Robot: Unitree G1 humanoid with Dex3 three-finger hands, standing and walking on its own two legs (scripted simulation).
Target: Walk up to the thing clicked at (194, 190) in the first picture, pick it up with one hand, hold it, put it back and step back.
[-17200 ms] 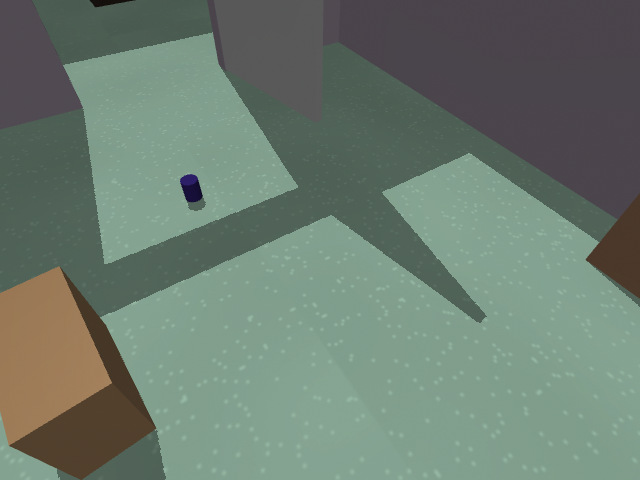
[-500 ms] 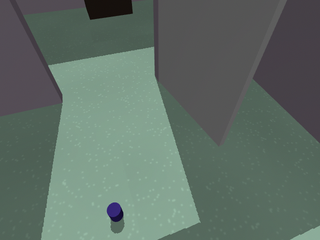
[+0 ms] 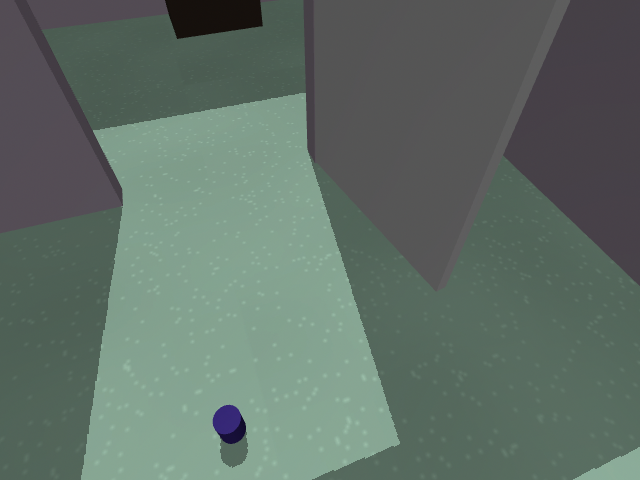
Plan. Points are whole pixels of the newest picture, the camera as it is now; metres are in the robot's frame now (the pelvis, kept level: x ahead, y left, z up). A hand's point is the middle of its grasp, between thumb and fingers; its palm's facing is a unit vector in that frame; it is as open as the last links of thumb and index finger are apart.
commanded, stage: stand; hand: left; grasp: from above
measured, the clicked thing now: (229, 424) +0.40 +0.26 -0.73
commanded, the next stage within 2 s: rise first in 0.60 s
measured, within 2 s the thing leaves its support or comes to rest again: neither
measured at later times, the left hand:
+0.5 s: hand out of the picture +0.08 +0.26 -0.15, palm faces -0.04 -0.94 -0.35, open 7.4 cm
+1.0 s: hand out of the picture +0.15 +0.26 -0.17, palm faces -0.05 -0.93 -0.37, open 10.0 cm
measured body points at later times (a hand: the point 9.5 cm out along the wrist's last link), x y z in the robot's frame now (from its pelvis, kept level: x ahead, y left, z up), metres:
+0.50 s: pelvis +0.00 +0.00 +0.00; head +0.01 +0.00 +0.45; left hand +0.08 +0.30 -0.13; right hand +0.07 -0.30 -0.13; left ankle -0.02 +0.14 -0.75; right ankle +0.01 -0.13 -0.75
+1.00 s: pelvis -0.01 +0.01 -0.03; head +0.04 +0.01 +0.42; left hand +0.16 +0.31 -0.14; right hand +0.10 -0.25 -0.14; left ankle -0.02 +0.14 -0.75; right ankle +0.01 -0.13 -0.75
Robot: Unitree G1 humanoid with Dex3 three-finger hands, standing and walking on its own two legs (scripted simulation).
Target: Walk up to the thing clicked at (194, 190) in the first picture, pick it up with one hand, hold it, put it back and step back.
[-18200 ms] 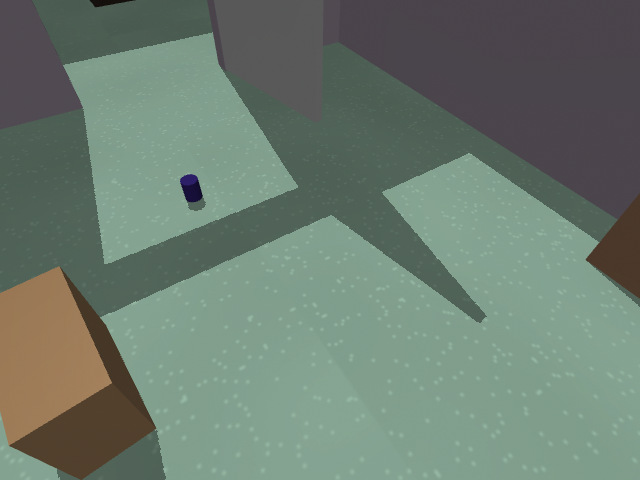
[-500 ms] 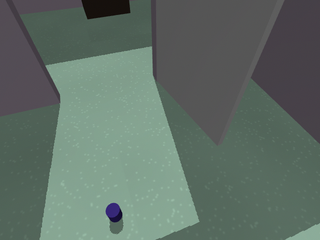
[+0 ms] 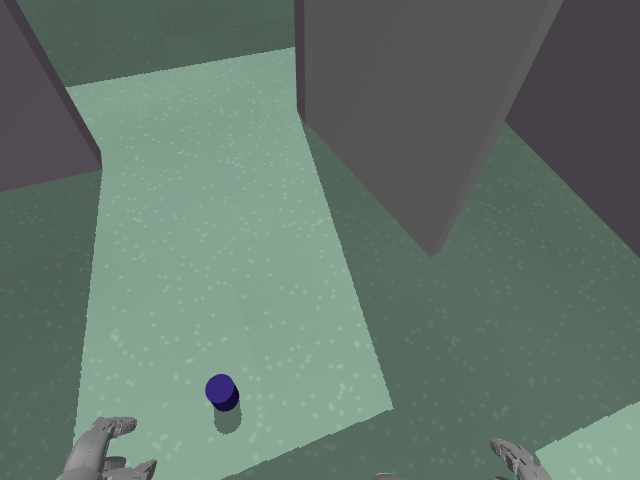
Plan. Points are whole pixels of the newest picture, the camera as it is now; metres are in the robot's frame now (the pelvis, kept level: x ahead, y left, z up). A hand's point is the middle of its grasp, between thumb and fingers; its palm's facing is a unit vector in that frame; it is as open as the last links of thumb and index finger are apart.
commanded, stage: rise first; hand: left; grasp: from above
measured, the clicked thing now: (222, 393) +0.41 +0.26 -0.70
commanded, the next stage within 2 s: none
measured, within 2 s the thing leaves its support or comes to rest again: neither
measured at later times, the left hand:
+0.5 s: hand out of the picture +0.13 +0.26 -0.21, palm faces -0.19 -0.86 -0.48, open 14.0 cm
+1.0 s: hand (168, 445) +0.23 +0.29 -0.39, palm faces -0.43 -0.46 -0.77, open 13.8 cm
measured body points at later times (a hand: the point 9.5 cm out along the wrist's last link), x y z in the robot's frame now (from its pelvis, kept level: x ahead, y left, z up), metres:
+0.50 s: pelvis +0.00 +0.01 -0.08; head +0.10 +0.03 +0.36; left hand +0.14 +0.31 -0.18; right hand +0.18 -0.24 -0.16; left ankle -0.01 +0.14 -0.72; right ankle +0.02 -0.13 -0.72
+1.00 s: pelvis -0.06 +0.00 -0.25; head +0.13 +0.01 +0.16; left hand +0.25 +0.31 -0.35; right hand +0.13 -0.27 -0.37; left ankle -0.01 +0.14 -0.72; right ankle +0.02 -0.13 -0.72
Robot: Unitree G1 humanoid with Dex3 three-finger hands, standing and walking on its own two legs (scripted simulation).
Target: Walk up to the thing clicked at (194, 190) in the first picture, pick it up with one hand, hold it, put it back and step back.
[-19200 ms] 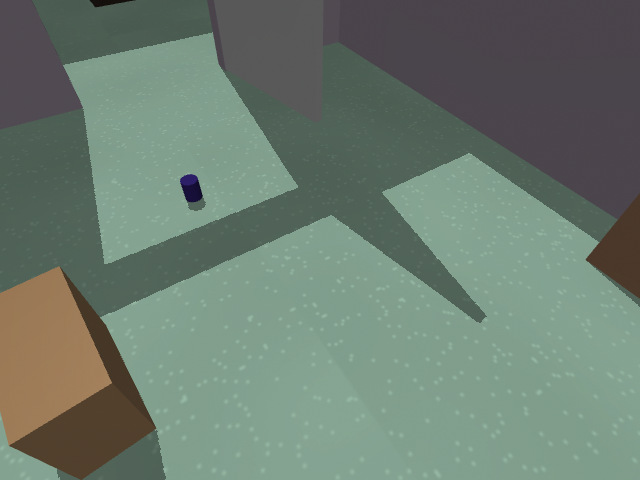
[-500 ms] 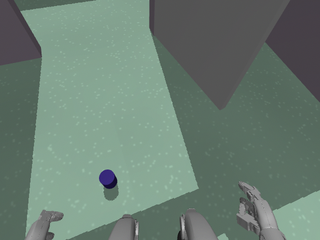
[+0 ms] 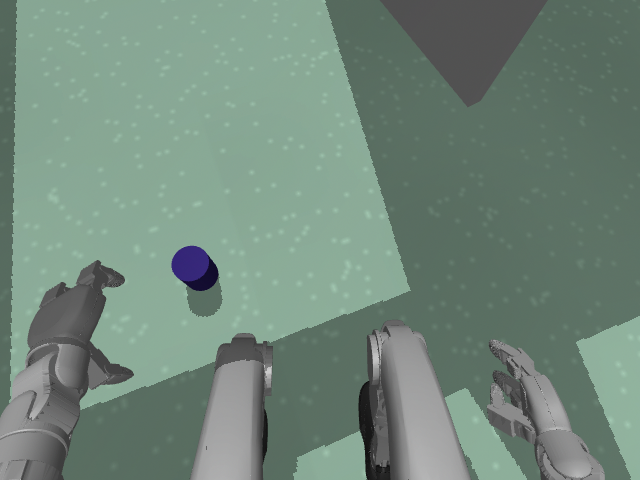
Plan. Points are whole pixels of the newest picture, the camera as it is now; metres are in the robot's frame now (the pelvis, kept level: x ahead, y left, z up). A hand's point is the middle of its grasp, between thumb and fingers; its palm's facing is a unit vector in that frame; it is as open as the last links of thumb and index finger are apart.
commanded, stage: rise first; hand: left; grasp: from above
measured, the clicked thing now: (196, 269) +0.47 +0.25 -0.45
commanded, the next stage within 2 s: approach in 1.50 s
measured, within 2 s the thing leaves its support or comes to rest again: neither
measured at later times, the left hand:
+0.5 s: hand (132, 297) +0.37 +0.30 -0.26, palm faces -0.46 -0.14 -0.88, open 14.1 cm
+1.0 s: hand (148, 280) +0.41 +0.30 -0.31, palm faces -0.45 -0.02 -0.89, open 14.0 cm
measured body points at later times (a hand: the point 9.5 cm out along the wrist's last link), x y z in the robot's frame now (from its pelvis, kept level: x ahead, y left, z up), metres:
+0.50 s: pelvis -0.04 +0.02 -0.11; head +0.17 +0.06 +0.29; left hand +0.39 +0.31 -0.21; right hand +0.03 -0.27 -0.22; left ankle +0.05 +0.13 -0.47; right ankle +0.08 -0.14 -0.47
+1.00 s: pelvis -0.03 +0.02 -0.14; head +0.19 +0.08 +0.24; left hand +0.43 +0.30 -0.25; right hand +0.02 -0.26 -0.25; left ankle +0.05 +0.13 -0.47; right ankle +0.08 -0.13 -0.47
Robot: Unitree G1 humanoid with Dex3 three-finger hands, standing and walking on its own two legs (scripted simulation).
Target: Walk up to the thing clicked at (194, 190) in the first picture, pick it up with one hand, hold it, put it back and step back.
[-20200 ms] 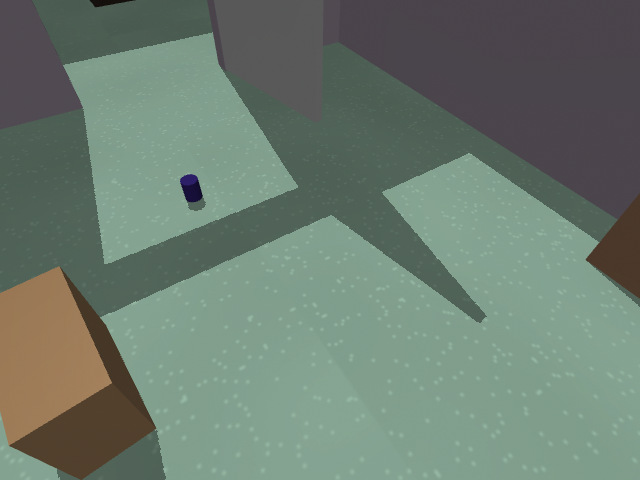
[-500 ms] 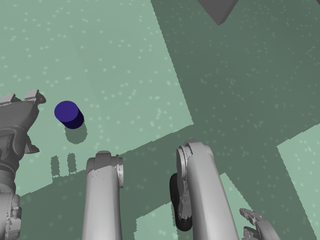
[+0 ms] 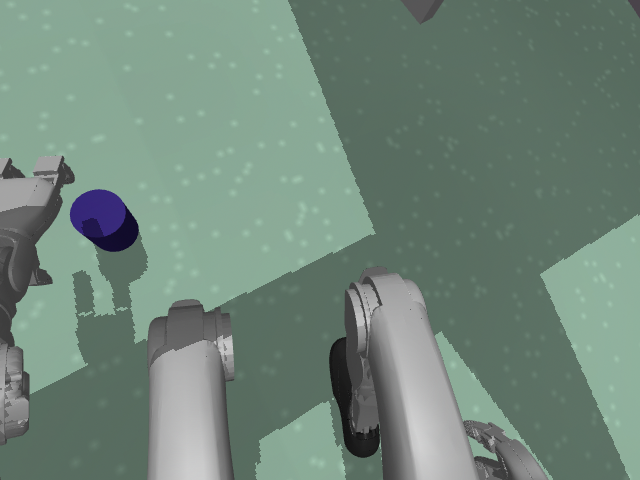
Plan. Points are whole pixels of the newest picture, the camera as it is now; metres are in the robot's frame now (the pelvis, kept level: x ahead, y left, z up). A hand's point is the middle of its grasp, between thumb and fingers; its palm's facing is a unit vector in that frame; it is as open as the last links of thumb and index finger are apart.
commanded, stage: rise first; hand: left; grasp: from above
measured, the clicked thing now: (107, 222) +0.48 +0.26 -0.31
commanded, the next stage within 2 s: approach in 0.50 s
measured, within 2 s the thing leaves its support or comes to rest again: neither
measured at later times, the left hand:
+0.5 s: hand (49, 230) +0.44 +0.29 -0.19, palm faces -0.45 -0.06 -0.89, open 14.0 cm
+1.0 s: hand (95, 188) +0.50 +0.24 -0.20, palm faces -0.39 -0.04 -0.92, open 13.8 cm
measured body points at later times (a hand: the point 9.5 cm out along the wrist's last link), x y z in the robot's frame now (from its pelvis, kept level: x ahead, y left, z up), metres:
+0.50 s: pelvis +0.01 +0.00 -0.01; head +0.24 +0.07 +0.37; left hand +0.46 +0.29 -0.14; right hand +0.06 -0.29 -0.11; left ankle +0.07 +0.11 -0.33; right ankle +0.12 -0.15 -0.32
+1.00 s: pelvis +0.01 +0.00 -0.02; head +0.26 +0.07 +0.34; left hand +0.52 +0.24 -0.15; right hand +0.04 -0.29 -0.11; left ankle +0.07 +0.11 -0.33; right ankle +0.12 -0.15 -0.32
